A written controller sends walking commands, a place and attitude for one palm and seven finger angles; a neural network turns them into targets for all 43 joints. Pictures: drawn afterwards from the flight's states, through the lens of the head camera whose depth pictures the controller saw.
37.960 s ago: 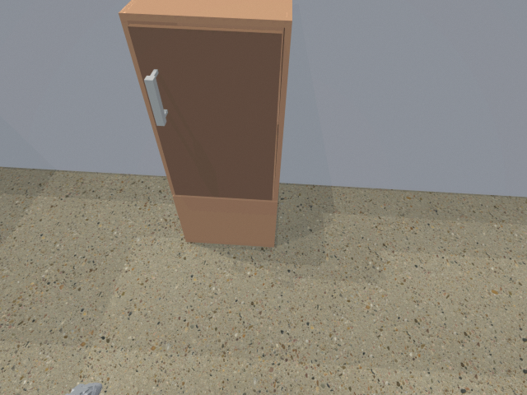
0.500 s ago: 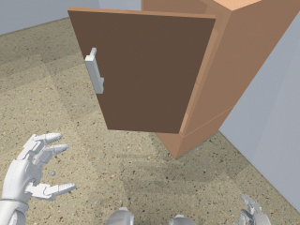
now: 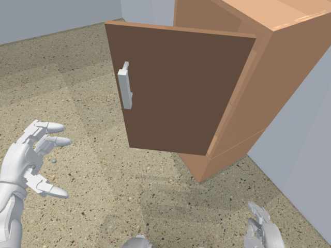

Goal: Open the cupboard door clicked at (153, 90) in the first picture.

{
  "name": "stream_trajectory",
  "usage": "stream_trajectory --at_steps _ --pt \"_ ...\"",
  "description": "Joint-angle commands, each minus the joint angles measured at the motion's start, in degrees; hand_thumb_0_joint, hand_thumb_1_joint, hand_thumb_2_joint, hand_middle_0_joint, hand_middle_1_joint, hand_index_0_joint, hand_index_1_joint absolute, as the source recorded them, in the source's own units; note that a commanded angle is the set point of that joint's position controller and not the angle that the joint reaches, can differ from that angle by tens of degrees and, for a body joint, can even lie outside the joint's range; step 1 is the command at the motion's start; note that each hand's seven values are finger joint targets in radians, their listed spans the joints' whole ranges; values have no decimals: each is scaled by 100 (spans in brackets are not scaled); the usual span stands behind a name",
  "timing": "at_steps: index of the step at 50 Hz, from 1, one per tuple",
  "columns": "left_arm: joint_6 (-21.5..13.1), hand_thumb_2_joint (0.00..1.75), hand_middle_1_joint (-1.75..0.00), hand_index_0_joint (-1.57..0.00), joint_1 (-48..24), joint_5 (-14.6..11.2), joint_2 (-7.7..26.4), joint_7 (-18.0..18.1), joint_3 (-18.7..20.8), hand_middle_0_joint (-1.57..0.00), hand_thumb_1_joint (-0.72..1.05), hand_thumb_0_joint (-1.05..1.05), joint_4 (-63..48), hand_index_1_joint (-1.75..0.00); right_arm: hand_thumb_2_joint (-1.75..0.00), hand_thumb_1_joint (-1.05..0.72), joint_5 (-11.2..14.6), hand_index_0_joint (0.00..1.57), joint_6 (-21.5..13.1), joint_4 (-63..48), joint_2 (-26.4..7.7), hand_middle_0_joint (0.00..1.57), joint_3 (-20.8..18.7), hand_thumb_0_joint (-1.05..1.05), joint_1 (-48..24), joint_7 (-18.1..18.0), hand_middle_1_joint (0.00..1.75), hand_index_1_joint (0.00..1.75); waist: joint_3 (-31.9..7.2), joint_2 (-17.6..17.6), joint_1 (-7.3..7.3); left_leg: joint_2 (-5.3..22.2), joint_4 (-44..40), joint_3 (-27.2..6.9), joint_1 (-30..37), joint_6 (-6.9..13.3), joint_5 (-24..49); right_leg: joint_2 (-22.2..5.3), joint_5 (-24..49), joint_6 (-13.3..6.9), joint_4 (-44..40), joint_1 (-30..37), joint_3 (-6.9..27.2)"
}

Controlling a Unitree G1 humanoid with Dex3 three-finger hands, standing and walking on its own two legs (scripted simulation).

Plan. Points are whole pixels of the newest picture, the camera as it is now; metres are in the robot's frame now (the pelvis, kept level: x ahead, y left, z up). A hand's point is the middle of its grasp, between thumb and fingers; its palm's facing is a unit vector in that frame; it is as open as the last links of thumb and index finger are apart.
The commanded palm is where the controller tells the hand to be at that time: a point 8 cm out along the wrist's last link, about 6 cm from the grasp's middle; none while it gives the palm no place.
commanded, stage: raise the hand with hooked fingers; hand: left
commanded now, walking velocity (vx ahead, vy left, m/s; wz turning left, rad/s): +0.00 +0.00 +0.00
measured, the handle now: (127, 86) +0.54 +0.16 +0.05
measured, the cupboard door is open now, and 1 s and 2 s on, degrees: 54 54 54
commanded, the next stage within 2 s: move the hooked fingers beside the handle in 0.58 s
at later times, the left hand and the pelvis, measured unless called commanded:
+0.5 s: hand (64, 150) +0.30 +0.25 +0.07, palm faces +0.01 -1.00 -0.05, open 14.0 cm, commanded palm +0.27 +0.30 +0.08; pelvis +0.01 -0.02 +0.01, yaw -1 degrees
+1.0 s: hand (74, 137) +0.33 +0.24 +0.08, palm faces -0.01 -1.00 -0.03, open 14.0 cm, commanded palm +0.31 +0.29 +0.07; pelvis +0.00 -0.03 +0.00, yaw +0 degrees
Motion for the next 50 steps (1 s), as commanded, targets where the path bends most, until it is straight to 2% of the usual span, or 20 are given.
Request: stream_trajectory --at_steps 1,3,4,8,12,15,17,20,23,26,32,33,34,37,40,42,43,44,47,50 --pt "-272 30 -120 -30 -1373 -150 1481 -119 650 -30 -50 0 -856 -120 -90 -90 57 20 -256 -721 -1005 20 -459 0 -15 -105 30 30 -1277 602 -98 68 -1142 -554 1574 -229 1458 229 939 -197 -634 1 80" --pt "-208 30 -120 -30 -1482 -164 1543 -201 702 -30 -50 0 -570 -120 -90 -90 61 20 -221 -692 -1024 20 -455 0 31 -125 30 30 -1268 461 -112 53 -1149 -506 1545 -207 1501 248 1013 -200 -691 95 97" --pt "-216 30 -120 -30 -1621 -167 1592 -233 712 -30 -50 0 -583 -120 -90 -90 69 20 -215 -680 -1037 20 -465 0 36 -130 30 30 -1333 572 -105 52 -1145 -497 1598 -206 1545 243 1045 -200 -704 108 109" --pt "-223 30 -120 -30 -1295 -216 1470 -334 642 -30 -50 0 -517 -120 -90 -90 65 20 -236 -730 -1027 20 -499 0 90 -75 30 30 -1458 552 -41 28 -1099 -440 1691 -192 1929 244 1341 -204 -723 246 127" --pt "-258 30 -120 -30 -1170 -264 1599 -257 835 -30 -50 0 -432 -120 -90 -90 44 20 -206 -710 -1051 20 -543 0 110 -39 30 30 -1298 208 -32 3 -1041 -348 1418 -149 1821 243 1446 -190 -751 343 163" --pt "-377 30 -120 -30 -1314 -260 1580 -198 829 -30 -50 0 -681 -120 -90 -90 46 20 -185 -726 -1027 20 -548 0 120 -33 30 30 -1498 559 -61 -13 -1019 -288 1533 -144 1905 224 1532 -167 -715 337 194" --pt "-435 30 -120 -30 -1317 -233 1707 -130 902 -30 -50 0 -696 -120 -90 -90 30 20 -180 -671 -1038 20 -552 0 153 -34 30 30 -1468 431 -67 -5 -969 -267 1459 -125 1920 223 1596 -168 -730 418 237" --pt "-499 30 -120 -30 -1292 -217 1642 -130 871 -30 -50 0 -782 -120 -90 -90 31 20 -177 -687 -996 20 -546 0 125 -32 30 30 -1582 680 -63 -16 -962 -249 1539 -127 2030 204 1711 -153 -697 439 249" --pt "-452 30 -120 -30 -1221 -254 1565 -162 843 -30 -50 0 -498 -120 -90 -90 46 20 -146 -642 -1001 20 -534 0 131 -61 30 30 -1403 306 -132 -27 -941 -199 1327 -84 1803 211 1676 -121 -780 471 299" --pt "-429 30 -120 -30 -1326 -257 1540 -216 786 -30 -50 0 -495 -120 -90 -90 71 20 -142 -666 -992 20 -527 0 71 -80 30 30 -1376 494 -106 -40 -948 -194 1290 -91 1689 181 1589 -129 -787 448 311" --pt "-464 30 -120 -30 -1362 -299 1634 -225 861 -30 -50 0 -419 -120 -90 -90 55 20 -151 -625 -992 20 -516 0 58 -99 30 30 -1404 171 -128 -49 -853 -164 1163 -54 1674 159 1708 -101 -843 631 444" --pt "-452 30 -120 -30 -1326 -284 1526 -246 803 -30 -50 0 -318 -120 -90 -90 63 20 -136 -629 -975 20 -507 0 60 -97 30 30 -1417 123 -144 -59 -857 -137 1131 -50 1654 156 1732 -75 -841 639 457" --pt "-451 30 -120 -30 -1356 -285 1499 -262 774 -30 -50 0 -321 -120 -90 -90 74 20 -135 -636 -970 20 -511 0 34 -96 30 30 -1406 267 -136 -65 -854 -124 1139 -58 1616 144 1704 -73 -840 593 460" --pt "-456 30 -120 -30 -2012 -208 1789 -252 888 -30 -50 0 -46 -120 -90 -90 53 20 -95 -502 -1021 20 -503 0 97 -144 30 30 -1213 189 -243 -44 -765 -130 981 -49 1483 133 1556 -75 -854 461 535" --pt "-553 30 -120 -30 -2501 -143 1670 -326 657 -30 -50 0 -54 -120 -90 -90 67 20 -99 -499 -986 20 -494 0 97 -160 30 30 -1517 542 -262 -54 -806 -156 1221 -56 1487 130 1495 -96 -801 406 497" --pt "-550 30 -120 -30 -2576 -134 1869 -330 781 -30 -50 0 258 -120 -90 -90 64 20 -70 -426 -1029 20 -495 0 153 -176 30 30 -1492 250 -266 -40 -748 -157 1083 -37 1489 134 1507 -98 -824 494 560" --pt "-569 30 -120 -30 -2711 -88 1865 -345 745 -30 -50 0 317 -120 -90 -90 74 20 -51 -409 -1015 20 -493 0 174 -176 30 30 -1538 385 -294 -38 -768 -142 1154 -38 1557 133 1603 -91 -803 474 545" --pt "-569 30 -120 -30 -2676 -96 1759 -366 672 -30 -50 0 315 -120 -90 -90 69 20 -48 -441 -991 20 -495 0 159 -161 30 30 -1638 516 -237 -54 -782 -142 1204 -48 1605 120 1663 -99 -782 517 537" --pt "-505 30 -120 -30 -2728 -52 1793 -320 652 -30 -50 0 574 -120 -90 -90 76 20 7 -426 -1020 20 -506 0 223 -151 30 30 -1546 321 -246 -23 -809 -170 1184 -39 1613 145 1638 -115 -790 431 483" --pt "-461 30 -120 -30 -3099 8 1670 -228 511 -30 -50 0 718 -120 -90 -90 85 20 66 -438 -1020 20 -513 0 249 -132 30 30 -1516 341 -298 -28 -865 -172 1156 -53 1453 136 1487 -91 -790 292 444"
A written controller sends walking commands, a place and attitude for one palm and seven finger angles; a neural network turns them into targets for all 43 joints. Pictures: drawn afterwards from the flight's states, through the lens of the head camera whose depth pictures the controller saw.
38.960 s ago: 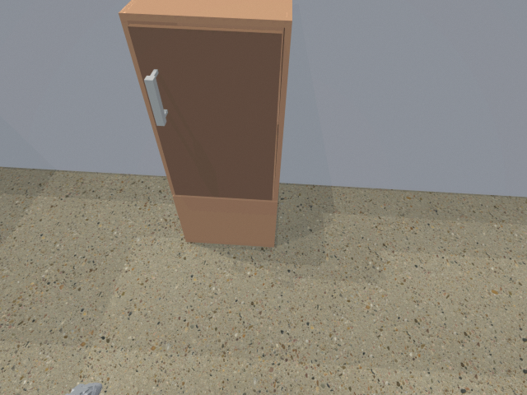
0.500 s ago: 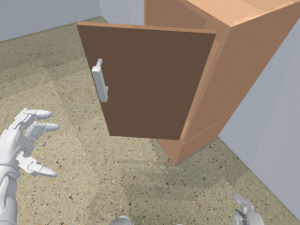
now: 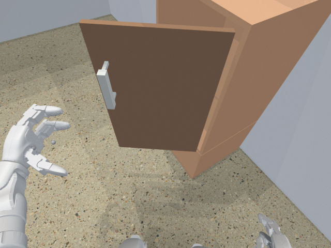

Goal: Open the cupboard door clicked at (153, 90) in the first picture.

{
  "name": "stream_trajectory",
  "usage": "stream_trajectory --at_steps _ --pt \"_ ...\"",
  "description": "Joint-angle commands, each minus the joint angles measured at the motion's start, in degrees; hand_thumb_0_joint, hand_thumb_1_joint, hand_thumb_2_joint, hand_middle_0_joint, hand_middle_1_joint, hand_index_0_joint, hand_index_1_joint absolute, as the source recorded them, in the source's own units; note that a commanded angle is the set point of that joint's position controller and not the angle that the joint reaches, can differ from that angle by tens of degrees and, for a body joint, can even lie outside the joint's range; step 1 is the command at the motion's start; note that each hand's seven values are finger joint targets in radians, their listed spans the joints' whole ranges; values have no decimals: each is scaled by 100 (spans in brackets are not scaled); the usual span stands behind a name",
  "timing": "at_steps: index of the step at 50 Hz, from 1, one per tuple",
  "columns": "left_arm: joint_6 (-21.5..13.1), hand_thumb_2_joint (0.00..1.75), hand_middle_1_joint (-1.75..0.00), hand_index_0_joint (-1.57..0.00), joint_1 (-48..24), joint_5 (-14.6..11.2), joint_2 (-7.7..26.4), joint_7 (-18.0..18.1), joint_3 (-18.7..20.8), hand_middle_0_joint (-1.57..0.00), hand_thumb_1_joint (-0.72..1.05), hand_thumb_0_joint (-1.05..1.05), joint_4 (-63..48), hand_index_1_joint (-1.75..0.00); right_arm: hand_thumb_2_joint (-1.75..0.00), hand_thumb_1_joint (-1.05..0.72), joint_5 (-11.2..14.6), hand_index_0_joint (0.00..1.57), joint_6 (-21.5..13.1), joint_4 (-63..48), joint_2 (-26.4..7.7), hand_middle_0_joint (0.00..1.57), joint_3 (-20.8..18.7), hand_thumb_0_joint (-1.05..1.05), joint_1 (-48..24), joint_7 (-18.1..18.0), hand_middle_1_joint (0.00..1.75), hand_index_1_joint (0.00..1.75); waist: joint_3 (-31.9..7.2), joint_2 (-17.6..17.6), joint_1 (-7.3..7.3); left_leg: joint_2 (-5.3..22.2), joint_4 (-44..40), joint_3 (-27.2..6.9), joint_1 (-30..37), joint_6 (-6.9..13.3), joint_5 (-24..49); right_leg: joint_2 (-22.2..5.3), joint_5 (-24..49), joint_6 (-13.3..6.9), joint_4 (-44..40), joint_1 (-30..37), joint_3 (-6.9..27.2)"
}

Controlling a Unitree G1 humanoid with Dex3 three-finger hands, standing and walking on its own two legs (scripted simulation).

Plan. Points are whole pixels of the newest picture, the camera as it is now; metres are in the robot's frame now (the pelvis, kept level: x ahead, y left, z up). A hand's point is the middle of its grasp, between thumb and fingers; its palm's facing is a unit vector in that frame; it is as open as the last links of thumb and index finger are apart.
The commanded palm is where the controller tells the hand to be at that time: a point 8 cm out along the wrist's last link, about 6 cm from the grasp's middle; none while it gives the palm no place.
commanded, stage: move the hooked fingers beside the handle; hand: left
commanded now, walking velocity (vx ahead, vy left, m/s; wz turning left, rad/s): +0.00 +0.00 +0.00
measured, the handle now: (108, 86) +0.53 +0.19 +0.05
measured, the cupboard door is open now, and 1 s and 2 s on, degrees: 54 54 54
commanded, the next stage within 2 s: none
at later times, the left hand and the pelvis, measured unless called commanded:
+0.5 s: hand (63, 120) +0.39 +0.27 +0.06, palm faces +0.01 -1.00 -0.02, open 14.0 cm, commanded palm +0.37 +0.32 +0.07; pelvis +0.00 +0.01 +0.00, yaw -1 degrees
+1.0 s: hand (73, 103) +0.45 +0.27 +0.06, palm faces +0.00 -1.00 -0.01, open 14.0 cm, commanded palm +0.44 +0.32 +0.06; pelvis +0.00 +0.02 -0.01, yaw -2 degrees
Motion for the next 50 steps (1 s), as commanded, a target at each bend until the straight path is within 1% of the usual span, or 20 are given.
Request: stream_trajectory --at_steps 1,2,4,6,13,15,20,23,25,27,29,32,36,37,38,41,44,47,48,50 --pt "-297 30 -120 -30 -1557 -53 1631 141 528 -30 -50 0 -780 -120 -90 -90 29 20 -175 -697 -859 20 -375 0 163 -21 30 30 -1512 364 -25 -144 -674 -155 1096 131 1369 12 1465 82 -733 445 439" --pt "-339 30 -120 -30 -1596 -13 1773 194 595 -30 -50 0 -842 -120 -90 -90 14 20 -149 -685 -878 20 -379 0 191 -12 30 30 -1596 384 5 -138 -662 -161 1116 137 1485 14 1543 61 -693 528 442" --pt "-382 30 -120 -30 -1581 13 1650 249 554 -30 -50 0 -919 -120 -90 -90 3 20 -107 -740 -837 20 -391 0 225 27 30 30 -1842 417 16 -147 -649 -126 1221 139 1706 19 1809 84 -652 631 443" --pt "-423 30 -120 -30 -1755 55 1812 300 673 -30 -50 0 -766 -120 -90 -90 -2 20 -43 -703 -856 20 -394 0 270 32 30 30 -1809 398 -16 -135 -646 -125 1130 131 1685 29 1805 90 -624 618 440" --pt "-525 30 -120 -30 -2070 92 1682 243 515 -30 -50 0 -462 -120 -90 -90 -7 20 108 -621 -869 20 -423 0 430 38 30 30 -1833 348 -146 -117 -601 -94 1195 161 1753 64 1901 103 -651 507 463" --pt "-548 30 -120 -30 -2429 133 1850 243 579 -30 -50 0 -300 -120 -90 -90 -6 20 159 -549 -896 20 -420 0 469 26 30 30 -1746 430 -193 -103 -609 -141 1145 147 1656 64 1755 88 -626 366 432" --pt "-605 30 -120 -30 -3097 250 1836 237 414 -30 -50 0 98 -120 -90 -90 -30 20 254 -451 -921 20 -413 0 589 21 30 30 -1831 470 -294 -85 -556 -190 1216 146 1630 75 1617 78 -580 139 410" --pt "-681 30 -120 -30 -3229 317 2087 249 593 -30 -50 0 300 -120 -90 -90 -54 20 331 -401 -950 20 -433 0 696 30 30 30 -2069 441 -266 -66 -474 -202 1284 148 1895 93 1811 67 -507 194 421" --pt "-693 30 -120 -30 -3217 351 2022 238 534 -30 -50 0 380 -120 -90 -90 -57 20 376 -447 -932 20 -424 0 698 68 30 30 -2148 729 -218 -70 -476 -217 1394 115 2033 94 1828 47 -471 127 388" --pt "-701 30 -120 -30 -3386 359 2004 242 473 -30 -50 0 490 -120 -90 -90 -64 20 435 -423 -938 20 -432 0 754 79 30 30 -2099 522 -279 -44 -417 -250 1383 131 2131 118 1868 37 -446 61 366" --pt "-677 30 -120 -30 -3577 393 1952 251 408 -30 -50 0 664 -120 -90 -90 -64 20 490 -422 -949 20 -423 0 772 104 30 30 -2116 633 -306 -45 -420 -245 1389 118 2070 118 1809 54 -434 -60 356" --pt "-663 30 -120 -30 -3664 417 2140 261 518 -30 -50 0 913 -120 -90 -90 -69 20 583 -432 -979 20 -422 0 846 111 30 30 -2061 432 -317 -42 -367 -229 1220 146 2068 136 1835 44 -417 -36 366" --pt "-776 30 -120 -30 -3970 513 2201 299 540 -30 -50 0 895 -120 -90 -90 -97 20 672 -428 -975 20 -445 0 909 146 30 30 -2298 766 -327 -9 -307 -279 1498 97 2264 145 1817 44 -343 -251 341" --pt "-797 30 -120 -30 -4032 506 2207 299 514 -30 -50 0 914 -120 -90 -90 -101 20 705 -421 -982 20 -432 0 956 145 30 30 -2320 680 -348 -4 -276 -294 1463 109 2380 162 1860 28 -313 -234 333" --pt "-796 30 -120 -30 -4217 533 2087 289 382 -30 -50 0 1001 -120 -90 -90 -90 20 732 -396 -978 20 -425 0 965 152 30 30 -2298 633 -440 16 -273 -302 1490 109 2289 181 1797 59 -326 -354 332" --pt "-801 30 -120 -30 -4467 586 2212 339 446 -30 -50 0 1295 -120 -90 -90 -103 20 799 -328 -1014 20 -434 0 1012 148 30 30 -2145 662 -454 23 -287 -346 1402 100 2009 167 1530 48 -331 -543 309" --pt "-822 30 -120 -30 -4733 670 2161 393 331 -30 -50 0 1335 -120 -90 -90 -118 20 865 -304 -1010 20 -426 0 1088 156 30 30 -2319 851 -486 35 -248 -383 1554 83 2104 179 1492 41 -288 -682 299" --pt "-829 30 -120 -30 -4900 691 2509 447 572 -30 -50 0 1620 -120 -90 -90 -135 20 934 -260 -1055 20 -399 0 1168 146 30 30 -2336 549 -498 21 -168 -356 1262 125 2086 197 1594 41 -244 -515 330" --pt "-854 30 -120 -30 -4976 754 2646 447 637 -30 -50 0 1630 -120 -90 -90 -140 20 959 -271 -1062 20 -393 0 1195 149 30 30 -2484 683 -469 18 -160 -345 1296 110 2115 198 1633 52 -220 -474 355" --pt "-857 30 -120 -30 -5105 814 2490 450 459 -30 -50 0 1746 -120 -90 -90 -143 20 997 -277 -1030 20 -377 0 1189 171 30 30 -2341 830 -530 17 -145 -349 1276 100 2017 198 1519 53 -227 -640 341"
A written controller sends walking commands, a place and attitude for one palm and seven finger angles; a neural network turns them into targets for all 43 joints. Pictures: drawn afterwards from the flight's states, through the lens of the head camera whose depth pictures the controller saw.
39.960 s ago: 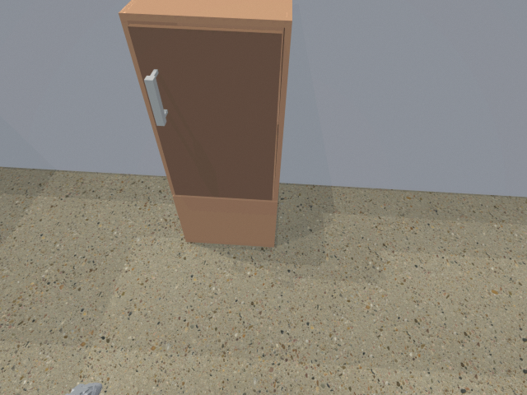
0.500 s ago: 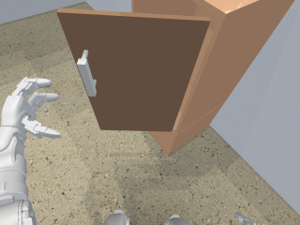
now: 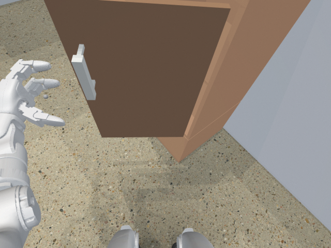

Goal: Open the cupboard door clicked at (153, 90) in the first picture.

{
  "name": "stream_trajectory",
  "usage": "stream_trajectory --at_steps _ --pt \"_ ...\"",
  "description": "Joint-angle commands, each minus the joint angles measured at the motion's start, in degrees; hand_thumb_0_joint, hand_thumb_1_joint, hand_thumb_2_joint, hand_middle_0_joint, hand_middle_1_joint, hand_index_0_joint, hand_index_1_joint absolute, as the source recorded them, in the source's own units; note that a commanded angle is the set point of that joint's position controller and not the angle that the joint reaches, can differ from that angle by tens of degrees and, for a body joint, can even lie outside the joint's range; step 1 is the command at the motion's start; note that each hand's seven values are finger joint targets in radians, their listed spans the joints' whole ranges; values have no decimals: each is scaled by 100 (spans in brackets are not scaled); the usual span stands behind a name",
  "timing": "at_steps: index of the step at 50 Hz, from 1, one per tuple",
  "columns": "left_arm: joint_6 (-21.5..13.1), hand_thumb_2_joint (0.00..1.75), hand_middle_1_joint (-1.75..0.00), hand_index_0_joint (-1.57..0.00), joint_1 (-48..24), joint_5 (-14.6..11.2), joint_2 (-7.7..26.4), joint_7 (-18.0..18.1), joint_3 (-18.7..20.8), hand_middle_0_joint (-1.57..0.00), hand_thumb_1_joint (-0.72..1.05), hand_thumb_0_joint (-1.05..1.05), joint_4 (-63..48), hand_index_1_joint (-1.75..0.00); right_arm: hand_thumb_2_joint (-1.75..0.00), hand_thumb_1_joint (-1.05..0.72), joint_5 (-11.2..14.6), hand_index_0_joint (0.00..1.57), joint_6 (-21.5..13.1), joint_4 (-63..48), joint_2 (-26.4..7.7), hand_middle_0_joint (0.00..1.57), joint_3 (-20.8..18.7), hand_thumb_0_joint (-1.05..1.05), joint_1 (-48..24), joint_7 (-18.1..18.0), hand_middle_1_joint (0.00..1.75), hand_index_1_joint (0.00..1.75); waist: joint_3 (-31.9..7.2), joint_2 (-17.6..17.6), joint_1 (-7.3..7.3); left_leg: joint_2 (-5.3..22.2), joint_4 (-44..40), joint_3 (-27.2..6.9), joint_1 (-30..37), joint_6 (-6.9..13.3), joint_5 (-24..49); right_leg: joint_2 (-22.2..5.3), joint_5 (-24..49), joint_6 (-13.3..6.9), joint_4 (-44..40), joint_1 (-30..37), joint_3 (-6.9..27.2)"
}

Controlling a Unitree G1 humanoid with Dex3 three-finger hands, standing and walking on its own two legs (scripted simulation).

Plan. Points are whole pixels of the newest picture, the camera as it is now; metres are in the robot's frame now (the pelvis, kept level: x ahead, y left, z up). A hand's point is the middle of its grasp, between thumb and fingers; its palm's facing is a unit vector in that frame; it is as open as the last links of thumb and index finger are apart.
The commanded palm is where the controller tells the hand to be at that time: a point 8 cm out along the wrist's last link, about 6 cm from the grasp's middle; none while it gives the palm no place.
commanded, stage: move the hooked fingers beside the handle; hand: left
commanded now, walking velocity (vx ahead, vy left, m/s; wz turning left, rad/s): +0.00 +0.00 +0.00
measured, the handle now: (86, 73) +0.52 +0.19 +0.06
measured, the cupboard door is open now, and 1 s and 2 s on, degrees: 54 54 54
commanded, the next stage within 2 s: slide the fingers in behind the handle in 1.08 s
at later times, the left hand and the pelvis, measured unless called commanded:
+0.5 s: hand (49, 84) +0.48 +0.27 +0.07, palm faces +0.03 -1.00 -0.01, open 14.0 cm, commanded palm +0.46 +0.31 +0.07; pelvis +0.00 +0.00 -0.01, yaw -1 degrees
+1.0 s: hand (46, 87) +0.47 +0.28 +0.07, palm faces +0.04 -1.00 -0.01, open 14.0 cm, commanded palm +0.45 +0.31 +0.07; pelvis +0.01 +0.00 -0.01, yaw -1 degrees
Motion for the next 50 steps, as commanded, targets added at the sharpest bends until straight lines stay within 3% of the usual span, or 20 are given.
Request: stream_trajectory --at_steps 1,9,12,14,16,19,22,25,27,29,32,34,35,39,43,44,45,46,48,50 --pt "-409 30 -120 -30 -2457 -17 1963 50 335 -30 -50 0 -941 -120 -90 -90 -5 20 -60 -391 -1097 20 -414 0 732 -55 30 30 -2269 815 -39 -31 -557 -499 2107 -39 2130 157 1509 -81 -506 256 185" --pt "-363 30 -120 -30 -2726 27 2112 -47 334 -30 -50 0 -622 -120 -90 -90 -18 20 68 -348 -1128 20 -407 0 933 -50 30 30 -2511 922 -133 -18 -396 -461 2102 -13 2399 202 1766 -60 -446 211 226" --pt "-294 30 -120 -30 -2991 78 2215 -61 295 -30 -50 0 -443 -120 -90 -90 -24 20 108 -333 -1136 20 -373 0 994 -62 30 30 -2299 851 -243 -16 -341 -457 1835 20 2277 214 1719 -64 -416 126 226" --pt "-288 30 -120 -30 -3128 157 2406 -39 361 -30 -50 0 -437 -120 -90 -90 -34 20 134 -324 -1172 20 -378 0 1044 -60 30 30 -2408 942 -246 -4 -331 -476 1890 5 2225 212 1638 -53 -420 61 236" --pt "-297 30 -120 -30 -2910 160 2498 -30 485 -30 -50 0 -433 -120 -90 -90 -53 20 140 -365 -1178 20 -391 0 1064 -41 30 30 -2519 983 -146 -4 -339 -482 1876 -11 2260 213 1649 -67 -393 153 221" --pt "-318 30 -120 -30 -2791 125 2435 -80 470 -30 -50 0 -601 -120 -90 -90 -60 20 178 -410 -1164 20 -408 0 1095 -16 30 30 -2802 1096 -128 -2 -283 -460 2073 -10 2611 231 1916 -55 -355 206 225" --pt "-263 30 -120 -30 -2719 88 2528 -93 580 -30 -50 0 -522 -120 -90 -90 -56 20 199 -420 -1172 20 -416 0 1125 -12 30 30 -2620 924 -141 0 -278 -439 1906 21 2564 254 1963 -66 -358 279 215" --pt "-306 30 -120 -30 -2763 109 2381 -90 450 -30 -50 0 -785 -120 -90 -90 -48 20 229 -440 -1137 20 -408 0 1095 10 30 30 -2709 1173 -135 3 -298 -446 2138 -1 2613 261 1903 -55 -385 144 201" --pt "-352 30 -120 -30 -2894 72 2501 -57 566 -30 -50 0 -823 -120 -90 -90 -55 20 223 -395 -1157 20 -422 0 1120 -7 30 30 -2636 1125 -168 14 -275 -465 2120 9 2630 273 1902 -78 -372 133 196" --pt "-354 30 -120 -30 -2850 93 2334 -46 443 -30 -50 0 -840 -120 -90 -90 -55 20 235 -392 -1133 20 -413 0 1102 4 30 30 -2711 1224 -168 26 -298 -500 2304 -23 2736 271 1875 -69 -376 27 169" --pt "-301 30 -120 -30 -2741 76 2380 -45 483 -30 -50 0 -624 -120 -90 -90 -51 20 227 -364 -1160 20 -412 0 1130 -8 30 30 -2555 958 -213 20 -284 -487 2113 7 2696 280 1930 -76 -379 102 170" --pt "-276 30 -120 -30 -2786 103 2177 -67 293 -30 -50 0 -631 -120 -90 -90 -38 20 243 -381 -1122 20 -395 0 1089 4 30 30 -2529 1136 -211 14 -296 -476 2188 -10 2650 270 1867 -57 -397 -14 178" --pt "-287 30 -120 -30 -2823 115 2278 -51 376 -30 -50 0 -685 -120 -90 -90 -55 20 243 -373 -1139 20 -406 0 1086 6 30 30 -2526 1097 -189 21 -302 -499 2174 -20 2629 261 1833 -63 -388 0 159" --pt "-350 30 -120 -30 -2699 34 2245 -48 441 -30 -50 0 -923 -120 -90 -90 -66 20 240 -422 -1115 20 -421 0 1055 26 30 30 -2828 1178 -107 27 -273 -512 2409 -39 3015 271 2064 -64 -355 128 161" --pt "-266 30 -120 -30 -2664 23 2238 -55 440 -30 -50 0 -644 -120 -90 -90 -46 20 254 -425 -1133 20 -411 0 1038 18 30 30 -2488 812 -194 7 -277 -445 2021 13 2730 275 2088 -41 -382 217 184" --pt "-255 30 -120 -30 -2461 46 2351 -49 543 -30 -50 0 -610 -120 -90 -90 -49 20 245 -465 -1140 20 -426 0 1025 17 30 30 -2543 843 -95 -9 -300 -445 1966 4 2724 269 2104 -54 -371 340 192" --pt "-285 30 -120 -30 -2489 60 2297 -52 470 -30 -50 0 -791 -120 -90 -90 -39 20 249 -490 -1119 20 -412 0 1002 25 30 30 -2618 1065 -87 -4 -317 -438 2115 -11 2825 261 2116 -60 -358 286 178" --pt "-320 30 -120 -30 -2503 43 2181 -52 403 -30 -50 0 -925 -120 -90 -90 -39 20 255 -500 -1099 20 -414 0 999 39 30 30 -2688 1026 -100 -5 -300 -439 2210 -5 2880 266 2123 -54 -368 261 173" --pt "-425 30 -120 -30 -2678 4 2248 -64 452 -30 -50 0 -1180 -120 -90 -90 -45 20 252 -474 -1099 20 -421 0 997 42 30 30 -2916 1243 -95 22 -262 -475 2481 -38 3150 285 2204 -65 -337 229 179" --pt "-405 30 -120 -30 -2410 -37 2242 -68 524 -30 -50 0 -1021 -120 -90 -90 -40 20 239 -465 -1101 20 -437 0 950 40 30 30 -2718 1107 -59 21 -311 -481 2375 -47 3005 286 2114 -74 -381 271 161"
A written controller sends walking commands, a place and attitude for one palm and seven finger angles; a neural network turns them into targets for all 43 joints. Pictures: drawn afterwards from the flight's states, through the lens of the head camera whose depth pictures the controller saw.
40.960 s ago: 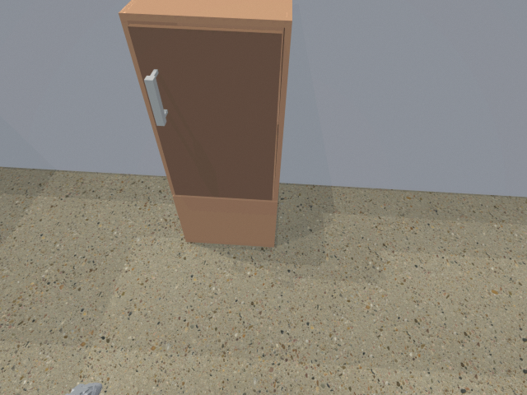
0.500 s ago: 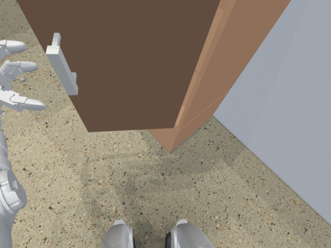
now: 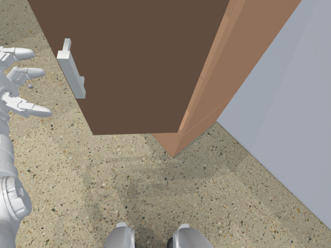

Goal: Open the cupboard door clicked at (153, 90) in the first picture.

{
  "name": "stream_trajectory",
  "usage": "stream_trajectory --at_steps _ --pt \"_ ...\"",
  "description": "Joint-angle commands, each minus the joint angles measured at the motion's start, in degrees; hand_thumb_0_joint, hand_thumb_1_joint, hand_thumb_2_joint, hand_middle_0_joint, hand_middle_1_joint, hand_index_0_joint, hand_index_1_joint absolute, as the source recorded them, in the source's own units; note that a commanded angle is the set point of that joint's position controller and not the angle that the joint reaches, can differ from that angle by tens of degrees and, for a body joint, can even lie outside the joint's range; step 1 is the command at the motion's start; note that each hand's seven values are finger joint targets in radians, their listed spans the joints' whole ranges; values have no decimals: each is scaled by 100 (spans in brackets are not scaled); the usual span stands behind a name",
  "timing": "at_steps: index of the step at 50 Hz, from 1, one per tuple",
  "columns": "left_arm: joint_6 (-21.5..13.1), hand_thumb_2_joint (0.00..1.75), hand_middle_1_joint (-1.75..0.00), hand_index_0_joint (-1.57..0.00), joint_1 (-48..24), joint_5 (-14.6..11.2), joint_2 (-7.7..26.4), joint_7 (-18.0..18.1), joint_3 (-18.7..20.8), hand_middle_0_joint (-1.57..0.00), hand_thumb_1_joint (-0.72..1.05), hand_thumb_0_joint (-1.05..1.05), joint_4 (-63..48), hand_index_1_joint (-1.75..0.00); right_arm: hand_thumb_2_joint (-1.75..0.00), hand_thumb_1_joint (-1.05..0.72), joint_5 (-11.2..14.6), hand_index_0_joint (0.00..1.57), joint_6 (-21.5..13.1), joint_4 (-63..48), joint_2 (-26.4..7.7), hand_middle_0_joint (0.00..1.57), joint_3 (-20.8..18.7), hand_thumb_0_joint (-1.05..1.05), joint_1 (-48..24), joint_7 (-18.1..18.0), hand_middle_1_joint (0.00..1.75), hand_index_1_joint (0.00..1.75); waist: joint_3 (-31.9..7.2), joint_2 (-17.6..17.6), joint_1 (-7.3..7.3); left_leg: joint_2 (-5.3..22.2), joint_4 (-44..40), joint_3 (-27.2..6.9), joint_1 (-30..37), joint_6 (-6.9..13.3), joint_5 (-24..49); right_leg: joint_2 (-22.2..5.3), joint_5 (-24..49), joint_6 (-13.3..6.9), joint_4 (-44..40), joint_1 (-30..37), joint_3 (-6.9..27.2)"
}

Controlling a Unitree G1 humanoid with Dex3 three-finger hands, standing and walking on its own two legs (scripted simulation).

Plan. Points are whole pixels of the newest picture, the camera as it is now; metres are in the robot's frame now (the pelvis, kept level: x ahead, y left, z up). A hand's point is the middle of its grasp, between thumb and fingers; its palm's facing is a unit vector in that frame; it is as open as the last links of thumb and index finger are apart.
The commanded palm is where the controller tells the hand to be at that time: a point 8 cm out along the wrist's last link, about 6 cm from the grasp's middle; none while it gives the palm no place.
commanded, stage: move the hooked fingers beside the handle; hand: left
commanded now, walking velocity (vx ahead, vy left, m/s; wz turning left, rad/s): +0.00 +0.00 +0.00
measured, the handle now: (74, 70) +0.51 +0.20 +0.07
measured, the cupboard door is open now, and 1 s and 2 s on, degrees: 54 54 54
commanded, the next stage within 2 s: slide the fingers in behind the handle in 0.08 s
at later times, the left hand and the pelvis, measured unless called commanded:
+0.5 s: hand (43, 86) +0.46 +0.26 +0.07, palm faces +0.05 -1.00 +0.00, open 14.0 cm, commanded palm +0.44 +0.30 +0.07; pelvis -0.01 +0.00 +0.00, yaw +0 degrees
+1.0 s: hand (57, 87) +0.46 +0.23 +0.07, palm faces +0.04 -1.00 +0.01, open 14.0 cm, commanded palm +0.43 +0.26 +0.07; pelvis +0.00 -0.01 +0.00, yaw +1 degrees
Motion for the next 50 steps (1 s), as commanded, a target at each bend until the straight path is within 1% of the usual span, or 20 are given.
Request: stream_trajectory --at_steps 1,2,6,8,12,14,17,19,24,26,27,28,31,33,35,40,42,43,45,50 --pt "-404 30 -120 -30 -2020 -220 1582 -37 119 -30 -50 0 -1224 -120 -90 -90 27 20 -90 -291 -1095 20 -437 0 847 -51 30 30 -2547 1032 46 -105 -543 -429 2639 -27 3003 171 2110 -67 -487 542 149" --pt "-396 30 -120 -30 -2045 -247 1592 -61 125 -30 -50 0 -1154 -120 -90 -90 38 20 -83 -288 -1103 20 -439 0 863 -69 30 30 -2464 912 36 -104 -530 -431 2566 -14 3020 177 2144 -88 -472 575 145" --pt "-356 30 -120 -30 -2281 -152 1356 -7 -177 -30 -50 0 -1100 -120 -90 -90 37 20 -50 -243 -1113 20 -424 0 831 -84 30 30 -2223 1077 -36 -91 -625 -528 2649 -55 2647 151 1674 -92 -519 169 95" --pt "-436 30 -120 -30 -2346 -177 1581 47 47 -30 -50 0 -1242 -120 -90 -90 10 20 -60 -224 -1138 20 -442 0 853 -99 30 30 -2548 1072 30 -82 -600 -551 2799 -64 2843 158 1799 -103 -478 307 110" --pt "-455 30 -120 -30 -2403 -228 1146 103 -264 -30 -50 0 -1216 -120 -90 -90 31 20 -83 -221 -1076 20 -410 0 798 -83 30 30 -2337 1096 -29 -104 -623 -539 2731 -60 2629 153 1632 -117 -504 192 93" --pt "-432 30 -120 -30 -2301 -183 1295 186 -135 -30 -50 0 -1214 -120 -90 -90 21 20 -76 -235 -1102 20 -423 0 802 -76 30 30 -2468 1019 44 -111 -644 -543 2707 -64 2577 139 1640 -95 -509 298 118" --pt "-400 30 -120 -30 -2457 -148 1229 292 -212 -30 -50 0 -1081 -120 -90 -90 28 20 -86 -235 -1084 20 -387 0 784 -84 30 30 -2200 868 -37 -133 -650 -501 2410 -24 2249 136 1523 -97 -524 304 130" --pt "-392 30 -120 -30 -2480 -61 1478 374 -53 -30 -50 0 -987 -120 -90 -90 28 20 -88 -229 -1111 20 -392 0 798 -98 30 30 -2286 769 -16 -135 -644 -469 2247 -16 2114 124 1519 -73 -514 428 178" --pt "-528 30 -120 -30 -2345 -54 1439 423 -11 -30 -50 0 -1151 -120 -90 -90 11 20 -133 -254 -1069 20 -397 0 812 -65 30 30 -2635 1004 72 -144 -593 -436 2431 -35 2379 136 1737 -86 -467 582 206" --pt "-493 30 -120 -30 -2407 -65 1423 411 -51 -30 -50 0 -1090 -120 -90 -90 26 20 -122 -230 -1067 20 -390 0 804 -65 30 30 -2455 833 28 -140 -601 -420 2229 -16 2298 132 1775 -64 -480 654 219" --pt "-471 30 -120 -30 -2328 -109 1210 379 -164 -30 -50 0 -1029 -120 -90 -90 23 20 -120 -255 -1042 20 -389 0 828 -57 30 30 -2420 851 3 -156 -581 -400 2262 -1 2369 149 1843 -78 -474 630 209" --pt "-448 30 -120 -30 -2279 -90 1351 377 -68 -30 -50 0 -1068 -120 -90 -90 21 20 -105 -249 -1067 20 -395 0 821 -58 30 30 -2484 846 53 -142 -593 -386 2239 -12 2350 140 1854 -65 -480 681 217" --pt "-396 30 -120 -30 -2345 -112 1168 403 -199 -30 -50 0 -1088 -120 -90 -90 32 20 -94 -239 -1053 20 -405 0 821 -47 30 30 -2362 827 2 -143 -621 -393 2208 -10 2240 139 1760 -57 -511 599 203" --pt "-442 30 -120 -30 -2299 -125 1227 430 -120 -30 -50 0 -1206 -120 -90 -90 27 20 -94 -248 -1046 20 -409 0 849 -43 30 30 -2572 841 44 -155 -591 -381 2299 -7 2385 147 1904 -64 -483 703 220" --pt "-434 30 -120 -30 -2389 -118 1086 459 -237 -30 -50 0 -1134 -120 -90 -90 29 20 -94 -218 -1029 20 -408 0 822 -37 30 30 -2355 764 -27 -157 -582 -369 2144 5 2221 137 1813 -47 -512 638 233" --pt "-544 30 -120 -30 -2307 -135 891 535 -312 -30 -50 0 -1550 -120 -90 -90 20 20 -108 -199 -991 20 -444 0 815 -1 30 30 -2696 1134 67 -136 -580 -430 2677 -52 2731 152 2004 -89 -459 574 183" --pt "-514 30 -120 -30 -2096 -197 730 573 -336 -30 -50 0 -1567 -120 -90 -90 21 20 -101 -219 -973 20 -464 0 824 19 30 30 -2664 997 64 -133 -546 -418 2713 -40 2931 170 2145 -94 -447 600 158" --pt "-474 30 -120 -30 -2036 -173 871 605 -233 -30 -50 0 -1480 -120 -90 -90 23 20 -80 -207 -1000 20 -449 0 825 24 30 30 -2626 873 101 -123 -585 -430 2618 -50 2883 167 2147 -79 -449 651 156" --pt "-410 30 -120 -30 -2064 -158 650 662 -396 -30 -50 0 -1419 -120 -90 -90 40 20 -71 -244 -967 20 -452 0 761 27 30 30 -2377 748 63 -153 -639 -385 2401 -30 2559 148 2015 -58 -505 684 163" --pt "-527 30 -120 -30 -2266 -92 410 883 -561 -30 -50 0 -1649 -120 -90 -90 23 20 -108 -227 -937 20 -464 0 734 48 30 30 -2500 916 45 -140 -641 -441 2678 -67 2593 140 1913 -82 -491 521 160"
